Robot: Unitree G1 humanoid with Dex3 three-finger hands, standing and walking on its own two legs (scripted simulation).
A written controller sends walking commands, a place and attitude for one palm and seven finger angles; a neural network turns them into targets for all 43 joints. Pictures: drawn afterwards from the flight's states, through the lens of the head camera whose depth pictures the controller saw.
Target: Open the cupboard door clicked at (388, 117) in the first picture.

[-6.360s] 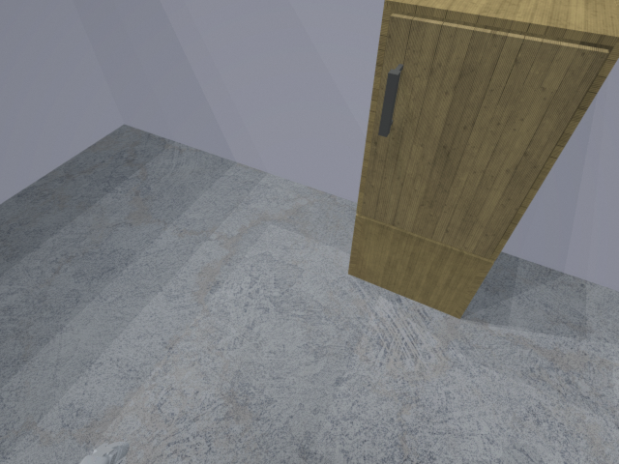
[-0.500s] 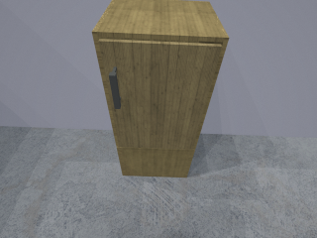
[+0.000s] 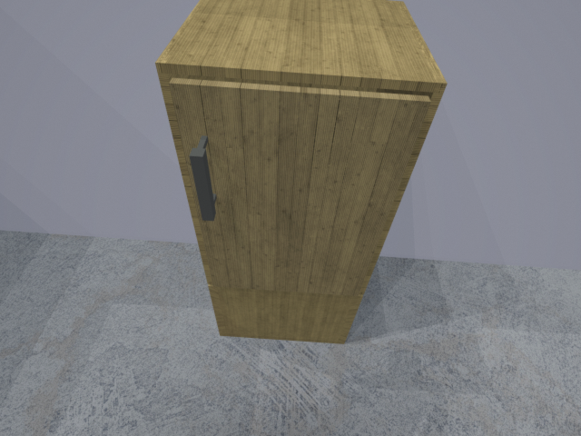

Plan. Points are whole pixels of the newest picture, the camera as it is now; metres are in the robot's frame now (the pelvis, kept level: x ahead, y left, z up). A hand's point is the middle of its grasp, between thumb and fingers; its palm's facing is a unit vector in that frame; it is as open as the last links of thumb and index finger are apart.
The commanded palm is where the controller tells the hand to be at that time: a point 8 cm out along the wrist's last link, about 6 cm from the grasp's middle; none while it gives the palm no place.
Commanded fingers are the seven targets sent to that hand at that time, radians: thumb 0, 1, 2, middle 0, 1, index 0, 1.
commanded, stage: come to a stop and stand still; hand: left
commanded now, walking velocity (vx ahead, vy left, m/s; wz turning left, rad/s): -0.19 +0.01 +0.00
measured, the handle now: (206, 179) +0.53 +0.18 +0.04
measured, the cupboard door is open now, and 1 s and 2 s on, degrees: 0 0 0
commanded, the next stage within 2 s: look again from close up in 1.54 s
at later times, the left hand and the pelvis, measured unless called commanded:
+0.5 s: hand out of the picture +0.00 +0.17 -0.15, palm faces +0.02 -0.97 -0.25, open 7.4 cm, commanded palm none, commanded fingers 0.00 0.90 0.90 -0.20 -0.30 -0.20 -0.30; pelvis -0.04 -0.01 +0.01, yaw -2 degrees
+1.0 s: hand out of the picture -0.04 +0.21 -0.16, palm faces +0.02 -0.99 -0.17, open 7.4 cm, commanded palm none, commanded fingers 0.00 0.90 0.90 -0.20 -0.30 -0.20 -0.30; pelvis -0.05 +0.03 +0.02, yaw -1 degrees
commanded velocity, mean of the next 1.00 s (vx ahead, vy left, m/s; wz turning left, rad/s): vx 0.02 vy -0.03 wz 0.00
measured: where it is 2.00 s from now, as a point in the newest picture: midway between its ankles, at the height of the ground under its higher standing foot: outside the picture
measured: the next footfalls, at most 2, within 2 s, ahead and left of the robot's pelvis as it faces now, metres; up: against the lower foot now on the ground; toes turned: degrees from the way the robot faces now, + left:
right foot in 0.40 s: +0.01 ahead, -0.13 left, +0.00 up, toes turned -6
left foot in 0.78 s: -0.02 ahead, +0.12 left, +0.00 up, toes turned +5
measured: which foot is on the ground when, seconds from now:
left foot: down 0.00-0.40, up 0.42-0.76, down 0.78-1.00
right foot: down 0.00-0.04, up 0.06-0.38, down 0.40-0.80, up 0.82-1.00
